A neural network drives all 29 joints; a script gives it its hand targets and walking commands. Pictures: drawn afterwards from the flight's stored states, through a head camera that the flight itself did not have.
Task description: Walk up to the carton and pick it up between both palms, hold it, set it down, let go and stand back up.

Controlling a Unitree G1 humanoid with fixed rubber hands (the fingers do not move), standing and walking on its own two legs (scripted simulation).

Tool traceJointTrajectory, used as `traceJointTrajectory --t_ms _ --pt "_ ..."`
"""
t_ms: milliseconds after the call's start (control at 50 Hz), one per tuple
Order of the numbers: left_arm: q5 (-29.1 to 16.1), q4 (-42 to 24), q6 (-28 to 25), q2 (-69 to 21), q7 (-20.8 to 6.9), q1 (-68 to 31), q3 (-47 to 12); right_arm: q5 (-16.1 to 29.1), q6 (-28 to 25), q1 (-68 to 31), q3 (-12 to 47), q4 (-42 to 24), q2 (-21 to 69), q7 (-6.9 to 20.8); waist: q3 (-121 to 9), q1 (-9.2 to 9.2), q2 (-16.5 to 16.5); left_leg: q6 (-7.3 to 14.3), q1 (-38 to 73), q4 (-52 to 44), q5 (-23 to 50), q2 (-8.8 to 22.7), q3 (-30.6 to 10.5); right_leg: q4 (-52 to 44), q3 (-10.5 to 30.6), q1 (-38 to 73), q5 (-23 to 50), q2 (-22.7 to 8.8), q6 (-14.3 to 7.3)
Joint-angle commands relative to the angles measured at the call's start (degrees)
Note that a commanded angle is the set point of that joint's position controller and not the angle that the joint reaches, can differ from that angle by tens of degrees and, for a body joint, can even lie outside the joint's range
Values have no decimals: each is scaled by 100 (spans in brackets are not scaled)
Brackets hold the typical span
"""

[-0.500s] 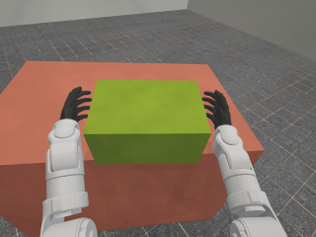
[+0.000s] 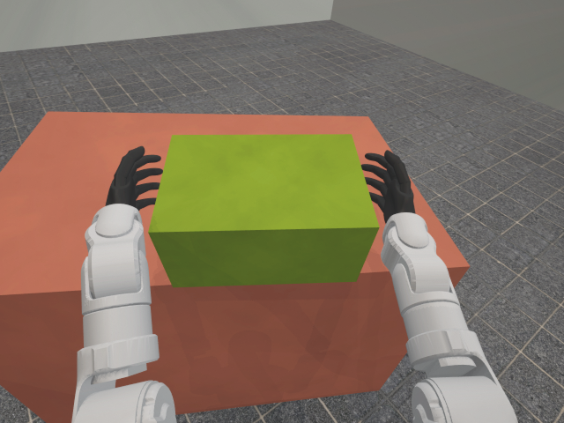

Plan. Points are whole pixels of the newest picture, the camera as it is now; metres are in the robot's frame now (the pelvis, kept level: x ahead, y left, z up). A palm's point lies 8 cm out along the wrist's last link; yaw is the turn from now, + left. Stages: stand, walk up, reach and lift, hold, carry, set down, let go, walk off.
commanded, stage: hold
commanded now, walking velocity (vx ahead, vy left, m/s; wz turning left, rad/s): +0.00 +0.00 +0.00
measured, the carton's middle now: (264, 208) +0.40 +0.01 +0.12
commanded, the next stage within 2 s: none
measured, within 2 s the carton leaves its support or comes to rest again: neither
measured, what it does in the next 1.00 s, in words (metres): stands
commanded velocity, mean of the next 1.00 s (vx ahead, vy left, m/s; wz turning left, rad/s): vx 0.00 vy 0.00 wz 0.00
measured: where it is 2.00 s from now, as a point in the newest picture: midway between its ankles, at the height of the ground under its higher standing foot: outside the picture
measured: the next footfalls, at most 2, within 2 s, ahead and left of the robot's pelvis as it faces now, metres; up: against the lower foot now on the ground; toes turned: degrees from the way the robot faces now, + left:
none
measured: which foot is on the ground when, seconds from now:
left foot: down 0.00-1.00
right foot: down 0.00-1.00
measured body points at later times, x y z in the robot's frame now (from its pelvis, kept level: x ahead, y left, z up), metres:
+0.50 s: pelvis -0.01 +0.00 +0.00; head -0.05 +0.02 +0.45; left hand +0.36 +0.20 +0.19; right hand +0.37 -0.18 +0.20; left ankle +0.02 +0.11 -0.75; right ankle +0.00 -0.10 -0.75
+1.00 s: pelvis +0.00 +0.00 +0.00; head -0.05 +0.02 +0.45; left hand +0.36 +0.20 +0.19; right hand +0.36 -0.18 +0.20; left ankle +0.02 +0.11 -0.75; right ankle +0.00 -0.10 -0.75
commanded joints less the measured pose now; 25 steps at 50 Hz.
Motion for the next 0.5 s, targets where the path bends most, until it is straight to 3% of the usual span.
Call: traceJointTrajectory --t_ms 0,40,120,180,340,480 --pt "-927 -1053 -94 -1839 -788 -2604 -2481 510 -174 -2982 1947 -1569 1995 837 -1965 -92 417 -249 1044 231 1888 -79 47 -31 -153 95 1460 126 183" --pt "-935 -1119 37 -1786 -804 -2571 -2436 597 -9 -2952 1969 -1588 1975 809 -1815 -118 389 -241 873 185 1808 -93 45 -53 -118 127 1423 106 192" --pt "-858 -849 246 -1737 -890 -2783 -2243 546 293 -3043 1765 -1328 1987 864 -1279 -92 369 -160 349 -166 734 -59 73 -201 -71 -88 641 5 165" --pt "-861 -772 289 -1777 -906 -2996 -2226 481 347 -3188 1620 -1236 2048 930 -1283 -95 423 -125 301 -246 379 -41 85 -218 -73 -198 355 -12 141" --pt "-848 -518 245 -1754 -926 -3197 -2030 370 359 -3358 1474 -1022 2112 977 -1504 -67 308 -42 372 -221 293 -81 100 -212 -68 -194 365 -22 190" --pt "-865 -598 177 -1758 -925 -3118 -2056 436 296 -3327 1604 -1143 2141 936 -1664 -62 297 -77 501 -95 729 -109 81 -139 -70 -21 822 12 214"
